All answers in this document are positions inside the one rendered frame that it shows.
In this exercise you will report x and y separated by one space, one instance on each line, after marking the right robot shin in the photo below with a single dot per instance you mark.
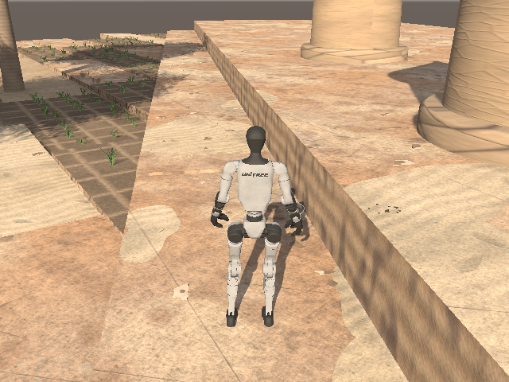
269 289

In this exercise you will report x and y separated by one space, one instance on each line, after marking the left robot hand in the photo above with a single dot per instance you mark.
214 220

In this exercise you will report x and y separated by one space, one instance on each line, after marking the robot left forearm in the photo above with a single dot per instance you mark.
218 206

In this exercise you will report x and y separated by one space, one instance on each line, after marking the humanoid robot torso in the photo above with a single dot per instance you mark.
254 193

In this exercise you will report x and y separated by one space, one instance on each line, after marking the left robot upper arm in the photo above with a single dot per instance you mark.
226 179

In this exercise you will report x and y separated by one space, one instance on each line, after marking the right robot upper arm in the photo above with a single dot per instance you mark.
284 182

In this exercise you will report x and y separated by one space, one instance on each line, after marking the right robot hand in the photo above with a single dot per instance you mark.
297 225

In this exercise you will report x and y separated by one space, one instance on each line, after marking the robot right forearm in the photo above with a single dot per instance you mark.
293 210

